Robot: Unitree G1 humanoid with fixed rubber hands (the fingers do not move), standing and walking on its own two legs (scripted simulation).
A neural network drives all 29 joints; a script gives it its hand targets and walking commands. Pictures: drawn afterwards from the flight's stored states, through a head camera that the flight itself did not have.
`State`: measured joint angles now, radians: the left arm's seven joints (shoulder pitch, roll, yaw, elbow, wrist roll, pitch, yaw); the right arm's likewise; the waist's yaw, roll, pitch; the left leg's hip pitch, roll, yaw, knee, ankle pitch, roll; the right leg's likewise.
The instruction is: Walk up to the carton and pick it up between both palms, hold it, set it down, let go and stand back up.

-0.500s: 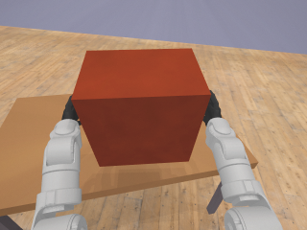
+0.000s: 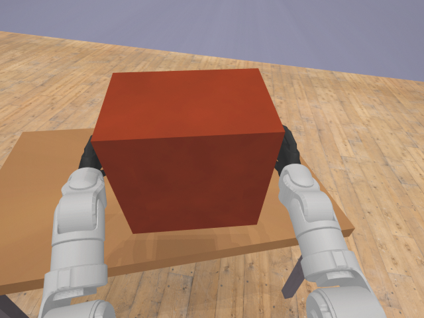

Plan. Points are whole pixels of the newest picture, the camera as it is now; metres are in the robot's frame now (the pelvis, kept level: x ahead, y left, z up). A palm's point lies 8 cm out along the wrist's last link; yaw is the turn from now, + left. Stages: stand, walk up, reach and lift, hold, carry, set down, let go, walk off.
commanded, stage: hold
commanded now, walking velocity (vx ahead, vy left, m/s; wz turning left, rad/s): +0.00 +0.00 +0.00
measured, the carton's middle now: (191, 156) +0.41 +0.01 +0.15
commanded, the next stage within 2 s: none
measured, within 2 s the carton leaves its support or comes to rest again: neither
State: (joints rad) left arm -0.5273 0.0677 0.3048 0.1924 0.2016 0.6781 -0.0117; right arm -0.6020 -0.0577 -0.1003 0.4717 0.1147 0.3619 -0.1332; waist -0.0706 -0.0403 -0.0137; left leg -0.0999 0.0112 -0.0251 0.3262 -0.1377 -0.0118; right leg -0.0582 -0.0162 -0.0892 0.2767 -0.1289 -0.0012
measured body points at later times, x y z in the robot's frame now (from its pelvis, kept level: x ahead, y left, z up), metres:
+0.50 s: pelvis +0.00 +0.00 +0.00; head -0.04 +0.02 +0.45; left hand +0.38 +0.19 +0.16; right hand +0.38 -0.17 +0.18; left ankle +0.03 +0.12 -0.75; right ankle +0.02 -0.12 -0.75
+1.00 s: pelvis +0.00 +0.00 +0.00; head -0.04 +0.01 +0.45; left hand +0.38 +0.18 +0.16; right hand +0.37 -0.18 +0.17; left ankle +0.03 +0.12 -0.75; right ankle +0.02 -0.12 -0.75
